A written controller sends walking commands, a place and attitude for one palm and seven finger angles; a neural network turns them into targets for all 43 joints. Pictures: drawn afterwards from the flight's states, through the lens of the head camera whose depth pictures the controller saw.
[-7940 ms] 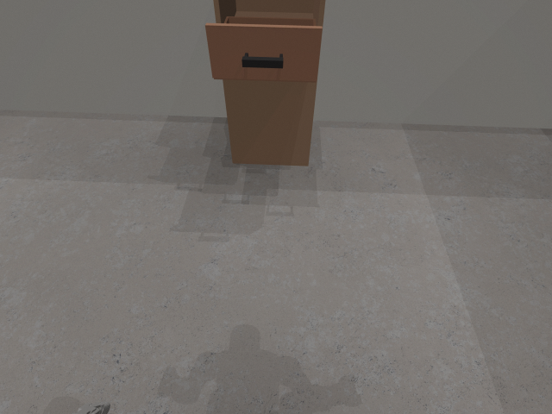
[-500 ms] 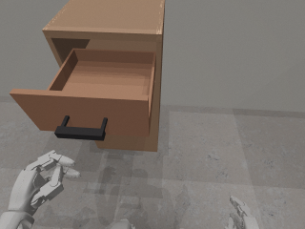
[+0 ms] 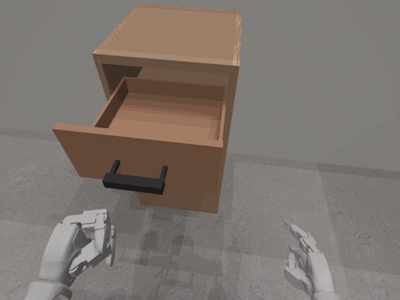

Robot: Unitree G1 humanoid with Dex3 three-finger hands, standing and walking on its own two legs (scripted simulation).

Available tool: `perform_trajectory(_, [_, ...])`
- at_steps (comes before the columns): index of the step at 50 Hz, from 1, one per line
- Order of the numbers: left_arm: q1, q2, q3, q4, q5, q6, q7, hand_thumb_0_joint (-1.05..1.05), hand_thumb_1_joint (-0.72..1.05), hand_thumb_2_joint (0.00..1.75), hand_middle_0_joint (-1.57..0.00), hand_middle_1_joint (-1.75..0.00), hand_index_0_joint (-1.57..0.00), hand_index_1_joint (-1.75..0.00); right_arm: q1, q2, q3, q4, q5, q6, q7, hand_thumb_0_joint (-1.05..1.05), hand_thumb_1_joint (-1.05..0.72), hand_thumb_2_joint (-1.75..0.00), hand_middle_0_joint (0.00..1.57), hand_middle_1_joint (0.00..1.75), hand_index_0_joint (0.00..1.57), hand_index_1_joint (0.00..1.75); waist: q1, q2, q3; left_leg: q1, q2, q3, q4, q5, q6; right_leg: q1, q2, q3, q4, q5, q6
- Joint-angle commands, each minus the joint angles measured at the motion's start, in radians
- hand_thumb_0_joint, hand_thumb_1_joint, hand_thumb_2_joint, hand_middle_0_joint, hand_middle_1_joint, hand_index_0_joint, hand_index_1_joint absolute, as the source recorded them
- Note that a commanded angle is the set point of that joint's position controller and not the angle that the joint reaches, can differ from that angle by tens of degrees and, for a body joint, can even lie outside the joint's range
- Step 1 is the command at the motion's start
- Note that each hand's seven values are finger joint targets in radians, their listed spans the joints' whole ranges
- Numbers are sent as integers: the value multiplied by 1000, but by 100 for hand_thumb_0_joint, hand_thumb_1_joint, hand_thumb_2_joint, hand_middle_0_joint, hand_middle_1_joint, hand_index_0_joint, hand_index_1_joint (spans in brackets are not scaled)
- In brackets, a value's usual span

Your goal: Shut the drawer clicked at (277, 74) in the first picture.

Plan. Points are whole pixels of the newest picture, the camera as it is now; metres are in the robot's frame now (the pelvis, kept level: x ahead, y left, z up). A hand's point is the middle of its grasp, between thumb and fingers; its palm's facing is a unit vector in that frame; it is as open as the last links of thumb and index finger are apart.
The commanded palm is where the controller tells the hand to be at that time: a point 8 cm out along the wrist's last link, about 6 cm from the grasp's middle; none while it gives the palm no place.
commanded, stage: raise the hand and make a fist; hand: left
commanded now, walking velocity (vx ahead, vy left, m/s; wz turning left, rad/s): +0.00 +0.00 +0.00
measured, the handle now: (137, 175) +0.38 +0.18 +0.01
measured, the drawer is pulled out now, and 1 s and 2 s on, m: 0.29 0.29 0.29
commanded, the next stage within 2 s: bring the fist close to the handle in 0.60 s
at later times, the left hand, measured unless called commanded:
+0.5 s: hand (113, 239) +0.20 +0.16 +0.10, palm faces -0.03 -1.00 -0.08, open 3.3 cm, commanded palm +0.16 +0.22 +0.11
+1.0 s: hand (116, 236) +0.21 +0.16 +0.08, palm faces -0.02 -1.00 -0.07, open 3.3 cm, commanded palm +0.19 +0.22 +0.08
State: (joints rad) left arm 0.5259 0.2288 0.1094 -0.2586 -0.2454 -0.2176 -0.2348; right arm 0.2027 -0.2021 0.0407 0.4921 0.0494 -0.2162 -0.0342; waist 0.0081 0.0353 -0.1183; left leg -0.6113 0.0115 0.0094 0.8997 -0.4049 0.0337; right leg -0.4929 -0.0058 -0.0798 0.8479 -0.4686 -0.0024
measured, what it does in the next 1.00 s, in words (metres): stands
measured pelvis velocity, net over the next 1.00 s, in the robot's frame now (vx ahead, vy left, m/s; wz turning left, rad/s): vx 0.01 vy -0.04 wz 0.01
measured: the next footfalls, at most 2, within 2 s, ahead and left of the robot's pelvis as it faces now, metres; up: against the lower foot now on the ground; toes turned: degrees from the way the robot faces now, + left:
none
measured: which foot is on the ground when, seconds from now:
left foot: down 0.00-1.00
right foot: down 0.00-1.00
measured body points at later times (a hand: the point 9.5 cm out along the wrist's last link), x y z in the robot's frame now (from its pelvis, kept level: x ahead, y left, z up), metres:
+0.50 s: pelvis +0.00 -0.02 +0.01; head +0.00 -0.03 +0.46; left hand +0.19 +0.21 +0.11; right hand +0.17 -0.26 -0.06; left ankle +0.03 +0.09 -0.70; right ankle -0.02 -0.12 -0.70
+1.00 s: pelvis +0.01 -0.04 +0.01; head +0.02 -0.06 +0.46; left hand +0.20 +0.21 +0.09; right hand +0.19 -0.28 -0.06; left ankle +0.03 +0.09 -0.70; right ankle -0.02 -0.12 -0.70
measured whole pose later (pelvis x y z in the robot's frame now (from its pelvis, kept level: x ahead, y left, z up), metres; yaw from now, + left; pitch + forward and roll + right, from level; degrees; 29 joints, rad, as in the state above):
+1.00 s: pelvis +0.01 -0.04 +0.01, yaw +1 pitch +6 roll +0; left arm 0.40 0.25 0.22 -0.02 -0.31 -0.29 -0.35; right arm 0.23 -0.26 0.02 0.60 0.05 -0.25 -0.07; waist 0.00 0.05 -0.09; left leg -0.56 0.03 -0.02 0.81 -0.37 -0.02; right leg -0.45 0.02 -0.10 0.80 -0.46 -0.05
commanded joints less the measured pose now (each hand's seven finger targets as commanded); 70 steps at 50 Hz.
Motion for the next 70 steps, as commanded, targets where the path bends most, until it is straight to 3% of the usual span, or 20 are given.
perform_trajectory(1, [-42, 88, 53, -265, -17, -40, 12, 0, 90, 90, -140, -160, -140, -160, -46, -139, -57, -161, 1, -44, -10, 0, -90, -90, 20, 30, 20, 30, -8, 44, -72, 206, 17, -77, -191, 192, -12, -43, 30, -21, -124, 193, -17])
perform_trajectory(8, [-67, 121, 74, -275, -16, -15, 17, 0, 90, 90, -140, -160, -140, -160, -55, -146, -48, -148, 4, -55, -14, 0, -90, -90, 20, 30, 20, 30, -12, 12, -45, 205, 15, -79, -210, 144, -8, -19, 29, -14, -162, 155, -17])
perform_trajectory(10, [-80, 95, 43, -304, -21, -8, 12, 0, 90, 90, -140, -160, -140, -160, -53, -144, -44, -155, 8, -63, -16, 0, -90, -90, 20, 30, 20, 30, -13, 32, -52, 224, 12, -74, -220, 138, -7, -14, 26, -12, -173, 150, -15])
perform_trajectory(15, [-35, 111, 94, -232, -32, 11, 9, 0, 90, 90, -140, -160, -140, -160, -55, -146, -55, -135, 9, -71, -21, 0, -90, -90, 20, 30, 20, 30, -2, -31, -40, 206, 4, -57, -223, 151, -6, 14, 24, -4, -198, 169, -11])
perform_trajectory(20, [-38, 128, 117, -249, -41, -17, 8, 0, 90, 90, -140, -160, -140, -160, -55, -143, -57, -124, 8, -87, -19, 0, -90, -90, 20, 30, 20, 30, 4, 12, -50, 214, -2, -42, -220, 171, -6, 30, 20, 8, -206, 185, -12])
perform_trajectory(23, [-38, 160, 167, -200, -50, -34, 5, 0, 90, 90, -140, -160, -140, -160, -58, -146, -63, -103, 7, -92, -24, 0, -90, -90, 20, 30, 20, 30, 4, -18, -33, 197, -5, -33, -205, 181, -4, 37, 17, 29, -226, 205, -6])
perform_trajectory(26, [-52, 143, 153, -199, -65, -55, -17, 0, 90, 90, -140, -160, -140, -160, -53, -145, -64, -100, 11, -105, -26, 0, -90, -90, 20, 30, 20, 30, -3, 10, -53, 216, -9, -24, -198, 197, -4, 43, 11, 39, -227, 235, -2])
perform_trajectory(35, [-34, 153, 179, -151, -82, -64, -66, 0, 90, 90, -140, -160, -140, -160, -54, -145, -71, -79, 13, -123, -30, 0, -90, -90, 20, 30, 20, 30, -2, -42, -62, 217, -16, -20, -189, 244, -1, 83, -4, 71, -246, 360, 18])
perform_trajectory(39, [-94, 156, 189, -50, -81, -77, -76, 0, 90, 90, -140, -160, -140, -160, -50, -153, -71, -57, 6, -108, -38, 0, -90, -90, 20, 30, 20, 30, -18, -86, 2, 169, -21, -19, -172, 198, -3, 43, -12, 100, -264, 306, 29])
perform_trajectory(43, [-161, 201, 230, -29, -84, -123, -98, 0, 90, 90, -140, -160, -140, -160, -51, -161, -70, -47, 2, -102, -42, 0, -90, -90, 20, 30, 20, 30, -17, -42, -61, 174, -22, -17, -146, 223, -1, 64, -24, 124, -247, 350, 35])
perform_trajectory(44, [-157, 174, 208, -8, -86, -128, -107, 0, 90, 90, -140, -160, -140, -160, -45, -159, -68, -51, 0, -99, -41, 0, -90, -90, 20, 30, 20, 30, -17, -39, -74, 173, -24, -15, -149, 230, -1, 65, -21, 113, -236, 355, 29])
perform_trajectory(51, [-267, 156, 166, 83, -91, -159, -135, 0, 90, 90, -140, -160, -140, -160, -37, -173, -71, -48, 0, -96, -41, 0, -90, -90, 20, 30, 20, 30, -34, -31, -90, 162, -21, -20, -126, 227, 1, 13, -12, 98, -200, 333, 22])
perform_trajectory(53, [-272, 186, 198, 127, -82, -158, -121, 0, 90, 90, -140, -160, -140, -160, -37, -179, -74, -39, -2, -86, -42, 0, -90, -90, 20, 30, 20, 30, -26, -54, -80, 136, -18, -23, -121, 223, 1, 5, -7, 96, -194, 306, 17])
perform_trajectory(54, [-271, 153, 167, 126, -81, -160, -119, 0, 90, 90, -140, -160, -140, -160, -35, -174, -71, -50, -4, -82, -39, 0, -90, -90, 20, 30, 20, 30, -23, -25, -89, 136, -22, -21, -125, 217, 1, -3, -5, 88, -183, 288, 11])
perform_trajectory(57, [-287, 170, 185, 127, -78, -173, -101, 0, 90, 90, -140, -160, -140, -160, -33, -175, -77, -58, -6, -76, -37, 0, -90, -90, 20, 30, 20, 30, -15, -13, -133, 138, -19, -19, -118, 232, 0, -7, 0, 74, -152, 298, 6])
perform_trajectory(58, [-287, 181, 197, 136, -66, -178, -87, 0, 90, 90, -140, -160, -140, -160, -29, -177, -79, -51, -9, -69, -36, 0, -90, -90, 20, 30, 20, 30, -18, -41, -139, 135, -15, -20, -113, 242, 1, -9, 3, 67, -144, 309, 7])
perform_trajectory(60, [-281, 137, 151, 122, -63, -188, -81, 0, 90, 90, -140, -160, -140, -160, -25, -171, -80, -63, -10, -64, -28, 0, -90, -90, 20, 30, 20, 30, -16, -1, -166, 148, -15, -19, -108, 260, -1, -28, 8, 48, -114, 327, 1])
perform_trajectory(62, [-296, 135, 139, 118, -56, -198, -68, 0, 90, 90, -140, -160, -140, -160, -22, -173, -80, -64, -12, -61, -24, 0, -90, -90, 20, 30, 20, 30, -21, 13, -169, 140, -12, -23, -100, 261, -4, -52, 12, 36, -91, 316, -4])
perform_trajectory(68, [-347, 128, 119, 174, -27, -219, -35, 0, 90, 90, -140, -160, -140, -160, -9, -181, -82, -62, -20, -31, -18, 0, -90, -90, 20, 30, 20, 30, -39, -31, -147, 64, -4, -35, -63, 203, -5, -134, 18, 30, -46, 238, -6])
perform_trajectory(70, [-400, 108, 92, 158, -24, -231, -28, 0, 90, 90, -140, -160, -140, -160, -7, -180, -83, -69, -22, -27, -16, 0, -90, -90, 20, 30, 20, 30, -43, -10, -186, 66, -3, -39, -48, 196, -7, -159, 18, 29, -23, 225, -8])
